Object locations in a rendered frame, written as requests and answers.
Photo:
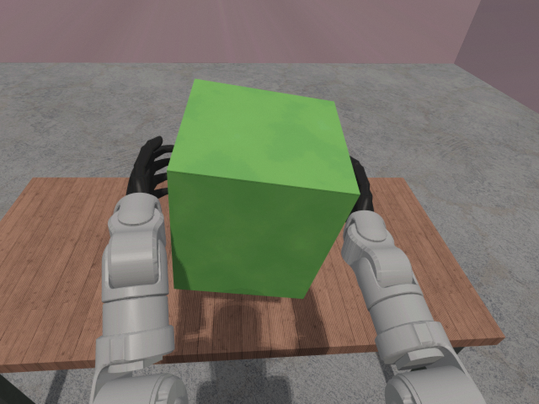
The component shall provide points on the table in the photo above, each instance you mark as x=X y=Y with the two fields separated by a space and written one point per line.
x=53 y=237

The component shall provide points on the robot right upper arm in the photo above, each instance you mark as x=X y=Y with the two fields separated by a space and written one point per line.
x=441 y=385

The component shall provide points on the robot right hand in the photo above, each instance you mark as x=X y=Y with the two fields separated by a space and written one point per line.
x=364 y=202

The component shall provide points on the right robot forearm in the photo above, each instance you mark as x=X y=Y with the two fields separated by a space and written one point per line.
x=407 y=334

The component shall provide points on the carton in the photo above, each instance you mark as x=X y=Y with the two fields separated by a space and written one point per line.
x=260 y=185

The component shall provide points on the robot left upper arm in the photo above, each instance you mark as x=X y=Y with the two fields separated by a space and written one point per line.
x=161 y=388

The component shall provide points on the left robot forearm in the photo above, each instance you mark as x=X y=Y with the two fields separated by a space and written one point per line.
x=136 y=330

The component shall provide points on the robot left hand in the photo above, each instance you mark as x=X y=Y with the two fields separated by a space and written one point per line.
x=142 y=178

